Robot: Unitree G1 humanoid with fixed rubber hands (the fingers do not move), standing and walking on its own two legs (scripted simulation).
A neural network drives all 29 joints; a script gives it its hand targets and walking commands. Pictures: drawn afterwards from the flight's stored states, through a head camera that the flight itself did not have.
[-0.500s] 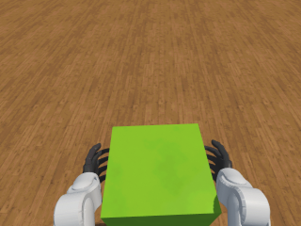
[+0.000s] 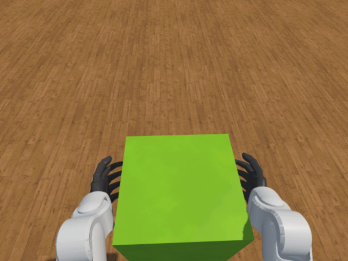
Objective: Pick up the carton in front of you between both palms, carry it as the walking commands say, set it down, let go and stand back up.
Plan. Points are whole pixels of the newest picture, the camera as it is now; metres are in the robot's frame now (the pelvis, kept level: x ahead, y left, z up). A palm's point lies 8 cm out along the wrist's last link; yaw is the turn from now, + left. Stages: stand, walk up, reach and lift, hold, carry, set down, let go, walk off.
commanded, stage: carry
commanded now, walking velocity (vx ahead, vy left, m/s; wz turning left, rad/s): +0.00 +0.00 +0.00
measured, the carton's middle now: (178, 205) +0.24 +0.00 +0.01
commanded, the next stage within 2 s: hold in 1.34 s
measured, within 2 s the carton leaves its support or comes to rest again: neither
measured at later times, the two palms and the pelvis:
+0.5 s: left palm (117, 136) +0.37 +0.14 +0.10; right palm (246, 134) +0.38 -0.16 +0.09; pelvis +0.14 -0.02 +0.01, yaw +1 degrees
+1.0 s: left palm (124, 139) +0.40 +0.13 +0.04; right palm (237, 137) +0.41 -0.17 +0.04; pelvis +0.13 -0.02 +0.01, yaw +1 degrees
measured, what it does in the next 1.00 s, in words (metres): walks ahead: right foot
